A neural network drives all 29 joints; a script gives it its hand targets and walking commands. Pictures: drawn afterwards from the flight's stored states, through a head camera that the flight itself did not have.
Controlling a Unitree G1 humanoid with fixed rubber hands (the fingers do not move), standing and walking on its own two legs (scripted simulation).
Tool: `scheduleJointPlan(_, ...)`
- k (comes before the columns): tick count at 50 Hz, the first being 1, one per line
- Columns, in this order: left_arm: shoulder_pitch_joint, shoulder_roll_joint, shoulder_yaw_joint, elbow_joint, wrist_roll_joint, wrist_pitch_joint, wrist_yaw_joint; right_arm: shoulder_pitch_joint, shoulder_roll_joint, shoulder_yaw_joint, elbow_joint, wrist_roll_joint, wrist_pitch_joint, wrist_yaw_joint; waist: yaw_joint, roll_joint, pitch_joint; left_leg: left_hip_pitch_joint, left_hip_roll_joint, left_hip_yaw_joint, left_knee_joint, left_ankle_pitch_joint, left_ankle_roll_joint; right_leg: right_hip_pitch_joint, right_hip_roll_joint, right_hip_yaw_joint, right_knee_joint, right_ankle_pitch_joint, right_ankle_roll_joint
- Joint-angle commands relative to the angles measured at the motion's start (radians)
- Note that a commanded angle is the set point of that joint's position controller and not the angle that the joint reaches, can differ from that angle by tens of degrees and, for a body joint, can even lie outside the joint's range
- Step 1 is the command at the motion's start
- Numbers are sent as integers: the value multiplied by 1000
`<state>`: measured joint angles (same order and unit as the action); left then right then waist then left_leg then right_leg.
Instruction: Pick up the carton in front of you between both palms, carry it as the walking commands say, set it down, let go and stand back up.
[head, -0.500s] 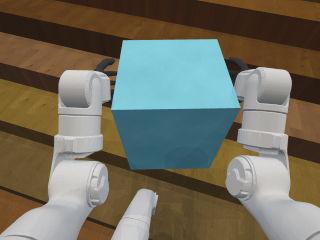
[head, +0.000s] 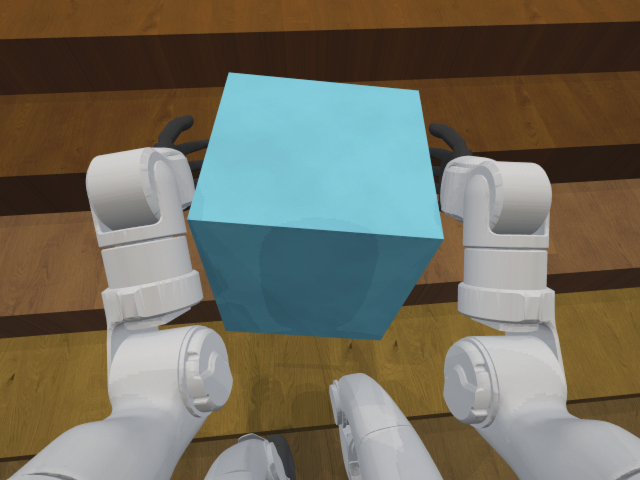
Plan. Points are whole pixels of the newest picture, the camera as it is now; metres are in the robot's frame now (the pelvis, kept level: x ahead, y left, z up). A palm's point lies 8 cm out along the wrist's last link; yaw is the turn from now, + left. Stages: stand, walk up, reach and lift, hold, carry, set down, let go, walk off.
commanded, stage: carry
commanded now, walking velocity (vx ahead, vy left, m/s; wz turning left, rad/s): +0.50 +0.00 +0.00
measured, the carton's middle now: (313, 221) +0.39 -0.04 +0.06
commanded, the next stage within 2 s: none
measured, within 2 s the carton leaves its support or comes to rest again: neither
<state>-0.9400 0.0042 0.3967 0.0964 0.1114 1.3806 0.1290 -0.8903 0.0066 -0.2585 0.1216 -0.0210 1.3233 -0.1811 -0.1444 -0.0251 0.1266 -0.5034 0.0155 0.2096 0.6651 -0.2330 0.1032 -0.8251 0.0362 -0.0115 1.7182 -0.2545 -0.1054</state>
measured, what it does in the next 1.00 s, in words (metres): climbs: right foot 0.16 m higher, then left foot 0.16 m higher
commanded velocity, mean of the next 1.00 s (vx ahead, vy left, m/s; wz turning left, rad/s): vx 0.50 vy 0.00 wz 0.00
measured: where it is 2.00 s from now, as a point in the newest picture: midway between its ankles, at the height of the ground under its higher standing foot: (228, 19)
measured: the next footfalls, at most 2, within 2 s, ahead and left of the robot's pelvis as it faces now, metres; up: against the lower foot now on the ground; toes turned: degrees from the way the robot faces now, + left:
right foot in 0.30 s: +0.37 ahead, -0.14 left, +0.16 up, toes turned -5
left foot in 0.82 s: +0.70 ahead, +0.16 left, +0.32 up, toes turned +9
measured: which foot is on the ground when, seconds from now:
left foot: down 0.00-0.36, up 0.38-0.80, down 0.82-1.00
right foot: up 0.00-0.28, down 0.30-0.84, up 0.86-1.00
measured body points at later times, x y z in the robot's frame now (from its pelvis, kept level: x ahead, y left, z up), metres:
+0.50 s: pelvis +0.28 -0.05 +0.13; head +0.31 -0.04 +0.58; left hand +0.63 +0.16 +0.26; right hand +0.69 -0.14 +0.26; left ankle +0.20 +0.06 -0.38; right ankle +0.33 -0.14 -0.56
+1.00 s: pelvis +0.56 +0.06 +0.29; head +0.60 +0.06 +0.73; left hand +0.97 +0.19 +0.42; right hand +0.94 -0.11 +0.42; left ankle +0.66 +0.15 -0.40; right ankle +0.49 -0.04 -0.24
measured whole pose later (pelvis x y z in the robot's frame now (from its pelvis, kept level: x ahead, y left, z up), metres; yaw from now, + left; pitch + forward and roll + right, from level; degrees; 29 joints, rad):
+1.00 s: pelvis +0.56 +0.06 +0.29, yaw +2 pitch +3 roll +3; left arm -0.92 0.03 0.38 0.20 0.11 1.40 0.12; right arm -0.90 -0.02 -0.20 0.24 0.00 1.35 -0.18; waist -0.14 -0.05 0.03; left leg -0.63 -0.01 0.19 0.84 -0.36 0.15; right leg -0.72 0.02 0.05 1.75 -0.15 -0.09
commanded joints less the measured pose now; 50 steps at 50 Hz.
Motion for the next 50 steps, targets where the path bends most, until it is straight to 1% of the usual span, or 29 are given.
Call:
scheduleJointPlan(1, -651, -960, -579, -60, -305, -55, -156, -949, 1156, 607, -265, 508, -22, 273, 54, 49, -788, 760, 282, -488, -199, 372, 160, -167, -57, 13, -145, -25, -11)
scheduleJointPlan(4, -654, -941, -636, -53, -310, -49, -158, -885, 1077, 621, -218, 473, -6, 285, 5, 149, -759, 944, 381, -571, -248, 332, 252, -548, -81, -13, 360, -192, -28)
scheduleJointPlan(6, -676, -931, -655, -21, -321, -40, -164, -866, 1034, 617, -176, 467, 5, 293, -25, 89, -655, 1030, 399, -601, -264, 204, 231, -814, -118, 35, 518, -341, -32)
scheduleJointPlan(9, -711, -915, -660, 32, -344, -27, -164, -882, 992, 581, -122, 464, 21, 309, 40, 53, -496, 757, 277, -433, -374, -95, 103, -717, -146, -60, 292, -252, 2)
scheduleJointPlan(11, -739, -936, -657, 63, -365, -13, -156, -881, 967, 536, -66, 463, 35, 318, 83, 131, -458, 502, 216, -290, -557, -11, 106, -416, -148, -143, 28, -195, 14)
scheduleJointPlan(13, -754, -979, -657, 105, -402, -2, -156, -874, 961, 483, -1, 439, 51, 322, 133, 244, -483, 274, 134, -31, -541, 666, 85, 41, -103, -243, -311, -53, -26)
scheduleJointPlan(15, -721, -1028, -650, 142, -434, -4, -155, -784, 959, 423, 89, 395, 61, 323, 211, 360, -650, 437, 171, 4, -317, 1516, 81, 228, -6, -310, -479, 25, -69)
scheduleJointPlan(16, -746, -1066, -650, 138, -462, -12, -159, -790, 968, 408, 104, 372, 57, 322, 276, 355, -735, 516, 159, 10, -98, 1716, 60, 351, 59, -340, -606, 22, -59)
scheduleJointPlan(17, -798, -1106, -669, 113, -482, -24, -163, -788, 978, 390, 102, 353, 49, 317, 328, 245, -838, 507, 111, 2, 198, 1661, -4, 573, 69, -257, -854, 153, -64)
scheduleJointPlan(18, -785, -1140, -674, 87, -510, -38, -175, -787, 959, 375, 80, 327, 39, 313, 380, 208, -831, 317, 72, -84, 487, 1171, -11, 735, 18, -43, -1105, 192, -85)
scheduleJointPlan(19, -792, -1164, -681, 76, -546, -56, -182, -739, 989, 363, 111, 297, 38, 311, 288, -200, -891, -68, -85, -197, 904, 25, -116, 1083, -306, 438, -1047, 1289, -225)
scheduleJointPlan(20, -778, -1180, -685, 50, -564, -73, -192, -697, 967, 341, 144, 268, 23, 301, 293, -151, -1020, -220, -165, -411, 1250, -15, -88, 1138, -343, 693, -1122, 1078, -366)
scheduleJointPlan(21, -875, -1202, -702, -37, -596, -92, -205, -732, 975, 340, 99, 257, 13, 294, 282, -83, -950, -313, -120, -424, 1343, -12, -60, 1058, -342, 707, -1163, 614, -346)
scheduleJointPlan(22, -963, -1222, -723, -111, -619, -104, -215, -772, 973, 348, 44, 257, 9, 286, 260, -47, -817, -436, -82, -412, 1334, -29, -28, 989, -321, 650, -1162, 315, -272)
scheduleJointPlan(25, -1009, -1256, -766, -186, -681, -106, -239, -821, 943, 393, -56, 273, -1, 248, 203, -12, -643, -475, 12, -360, 1194, -1, 19, 837, -302, 415, -1223, -103, -126)
scheduleJointPlan(29, -916, -1178, -736, -166, -651, -72, -233, -787, 914, 457, -103, 282, 12, 220, 235, -9, -617, -573, 42, -188, 1026, -45, 10, 892, -315, 265, -1303, 208, -152)
scheduleJointPlan(32, -797, -1070, -680, -82, -574, -34, -221, -772, 924, 491, -53, 306, 47, 219, 314, -135, -591, -1040, 65, -232, 1436, -307, 30, 1226, -420, 370, -1366, 279, -223)
scheduleJointPlan(35, -777, -995, -637, -15, -529, -10, -224, -787, 904, 494, 19, 314, 67, 220, 283, -60, -464, -1139, 116, -210, 1243, -407, 16, 1200, -361, 258, -1462, 87, -124)
scheduleJointPlan(37, -804, -981, -608, 17, -526, 3, -232, -803, 904, 480, 55, 320, 75, 216, 204, -99, -426, -620, 127, -74, 757, -233, 1, 805, -258, 0, -1660, 202, -95)
scheduleJointPlan(38, -837, -977, -590, 25, -515, 9, -234, -806, 921, 478, 75, 330, 77, 216, 163, -165, -473, -247, 72, 15, 585, -78, 19, 581, -213, -130, -1676, 529, -101)
scheduleJointPlan(39, -814, -974, -567, 52, -505, 17, -234, -830, 950, 470, 97, 351, 76, 216, 119, -251, -564, -39, -16, 80, 570, 7, 32, 584, -216, -161, -1567, 1099, -101)
scheduleJointPlan(40, -811, -976, -550, 75, -491, 21, -235, -826, 989, 476, 110, 375, 73, 218, 32, -337, -688, 114, -73, 108, 538, 28, 43, 661, -237, -192, -1341, 1481, -79)
scheduleJointPlan(41, -813, -977, -539, 91, -471, 21, -233, -856, 1021, 484, 96, 402, 65, 224, -67, -320, -769, 248, -117, 102, 318, 76, 28, 724, -217, -213, -1047, 1543, -33)
scheduleJointPlan(42, -801, -973, -514, 110, -442, 16, -228, -896, 1043, 493, 74, 423, 54, 233, -82, -163, -865, 455, -109, -61, 76, 129, 36, 647, -157, -126, -745, 1193, 19)
scheduleJointPlan(43, -745, -999, -476, 136, -388, 2, -224, -917, 1069, 508, 73, 461, 38, 246, -27, 266, -960, 762, 253, -758, -174, 259, 182, 230, 31, -2, -297, 101, 122)
scheduleJointPlan(44, -705, -950, -454, 157, -343, -4, -215, -904, 1128, 520, 60, 486, 21, 259, 21, 253, -1041, 643, 289, -981, -251, 117, 234, 250, 45, 207, 22, 84, 100)
scheduleJointPlan(46, -756, -975, -454, 109, -326, -18, -206, -1027, 1183, 540, -81, 528, -11, 278, 67, 123, -883, 531, 249, -832, -158, -56, 199, 86, -9, 175, 135, 114, 46)
scheduleJointPlan(48, -791, -982, -500, 29, -343, -29, -197, -1087, 1215, 571, -172, 563, -26, 286, 98, 88, -748, 438, 224, -700, -143, -170, 149, -20, -60, 147, 138, 132, 1)
scheduleJointPlan(50, -797, -986, -547, -25, -375, -31, -185, -1064, 1200, 574, -215, 562, -24, 283, 78, 69, -711, 500, 233, -620, -169, -182, 152, -123, -70, 100, 114, 66, -8)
